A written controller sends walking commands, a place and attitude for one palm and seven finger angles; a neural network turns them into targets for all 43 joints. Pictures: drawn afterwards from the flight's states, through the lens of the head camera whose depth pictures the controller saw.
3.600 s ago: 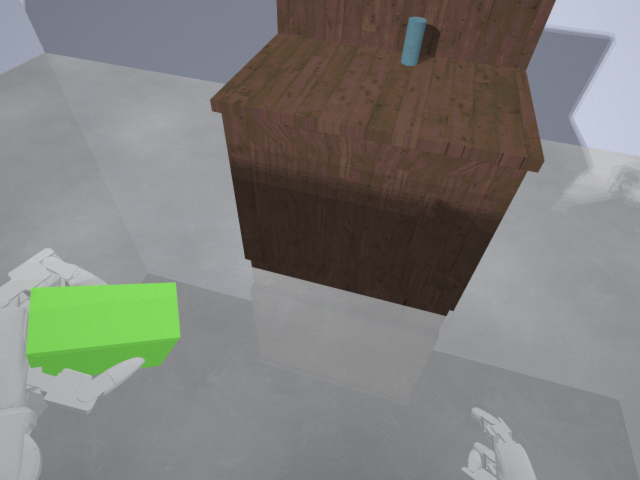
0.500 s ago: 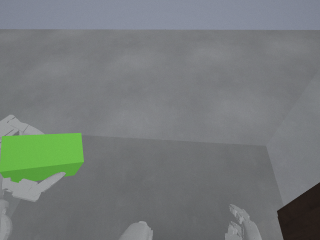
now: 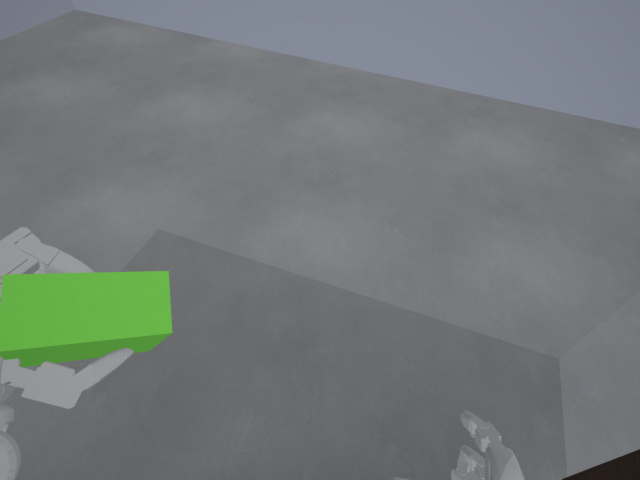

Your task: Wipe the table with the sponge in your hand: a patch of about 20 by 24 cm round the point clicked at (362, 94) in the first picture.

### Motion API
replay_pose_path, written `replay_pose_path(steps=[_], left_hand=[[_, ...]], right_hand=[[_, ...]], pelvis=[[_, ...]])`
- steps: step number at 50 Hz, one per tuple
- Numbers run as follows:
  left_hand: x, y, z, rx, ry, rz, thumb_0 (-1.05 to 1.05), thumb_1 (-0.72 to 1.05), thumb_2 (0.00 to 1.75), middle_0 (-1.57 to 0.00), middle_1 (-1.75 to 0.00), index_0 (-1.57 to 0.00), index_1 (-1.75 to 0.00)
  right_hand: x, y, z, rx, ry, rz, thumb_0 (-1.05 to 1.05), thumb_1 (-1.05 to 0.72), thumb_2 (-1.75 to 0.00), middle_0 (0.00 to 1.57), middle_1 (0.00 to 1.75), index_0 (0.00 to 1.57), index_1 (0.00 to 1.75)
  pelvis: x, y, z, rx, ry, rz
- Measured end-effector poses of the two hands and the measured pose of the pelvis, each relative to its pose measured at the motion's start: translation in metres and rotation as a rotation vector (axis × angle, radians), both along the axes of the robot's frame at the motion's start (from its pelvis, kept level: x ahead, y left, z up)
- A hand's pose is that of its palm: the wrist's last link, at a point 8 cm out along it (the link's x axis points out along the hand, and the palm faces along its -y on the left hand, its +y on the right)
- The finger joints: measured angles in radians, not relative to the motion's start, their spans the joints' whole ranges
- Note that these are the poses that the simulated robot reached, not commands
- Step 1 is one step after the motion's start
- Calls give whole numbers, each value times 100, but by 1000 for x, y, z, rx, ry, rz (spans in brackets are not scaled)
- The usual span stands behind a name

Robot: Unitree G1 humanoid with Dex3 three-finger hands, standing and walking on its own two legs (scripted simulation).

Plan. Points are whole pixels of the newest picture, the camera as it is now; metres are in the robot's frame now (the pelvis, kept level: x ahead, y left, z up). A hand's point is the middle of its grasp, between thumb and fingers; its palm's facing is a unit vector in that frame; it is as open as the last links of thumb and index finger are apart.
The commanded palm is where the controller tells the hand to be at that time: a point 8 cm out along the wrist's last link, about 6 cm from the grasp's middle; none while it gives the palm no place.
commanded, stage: walk to a spot facing it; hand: left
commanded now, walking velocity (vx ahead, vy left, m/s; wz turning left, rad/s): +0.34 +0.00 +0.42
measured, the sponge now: (113, 318) +0.22 +0.21 +0.17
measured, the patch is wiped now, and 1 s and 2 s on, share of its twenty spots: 0.00 0.00 0.00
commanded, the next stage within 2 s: turn to face it in 1.08 s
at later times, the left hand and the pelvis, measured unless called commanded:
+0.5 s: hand out of the picture +0.16 +0.28 +0.17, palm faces +0.62 -0.67 -0.40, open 9.8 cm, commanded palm +0.11 +0.30 +0.18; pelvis +0.02 -0.01 -0.01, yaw +14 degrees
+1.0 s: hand (48, 302) +0.23 +0.28 +0.16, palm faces +0.68 -0.60 -0.41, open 9.8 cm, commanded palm +0.16 +0.30 +0.18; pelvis +0.11 -0.02 -0.01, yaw +21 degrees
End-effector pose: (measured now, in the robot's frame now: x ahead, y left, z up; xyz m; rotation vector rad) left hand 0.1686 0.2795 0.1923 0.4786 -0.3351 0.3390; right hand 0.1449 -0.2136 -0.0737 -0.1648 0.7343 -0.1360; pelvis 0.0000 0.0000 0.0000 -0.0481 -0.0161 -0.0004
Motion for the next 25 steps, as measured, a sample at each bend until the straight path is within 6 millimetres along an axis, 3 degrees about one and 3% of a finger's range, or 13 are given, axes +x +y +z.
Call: replay_pose_path(steps=[5,10,15,19,25], left_hand=[[-27,-5,-3,7,55,102,0,-45,99,-80,-133,-78,-133],[-45,-18,-8,14,67,173,0,-46,99,-80,-133,-78,-133],[-55,-17,-6,-2,103,214,0,-46,99,-80,-133,-78,-133],[-58,-6,-5,8,112,255,0,-46,99,-80,-133,-78,-133],[-55,23,-7,5,21,310,0,-46,99,-80,-133,-78,-133]], right_hand=[[-2,15,-18,59,46,97,1,-90,-89,21,30,20,30],[10,6,-39,57,83,199,1,-90,-89,21,30,20,30],[28,-16,-26,-7,99,201,1,-90,-89,21,30,20,30],[50,-28,-12,-75,76,207,1,-91,-89,21,30,20,30],[90,-14,0,-155,15,235,1,-91,-89,20,30,20,29]], pelvis=[[-6,-15,-1,7,7,53],[-13,-32,-10,45,4,124],[-4,-33,1,85,-2,178],[4,-29,5,102,7,222],[22,-8,-8,94,19,248]])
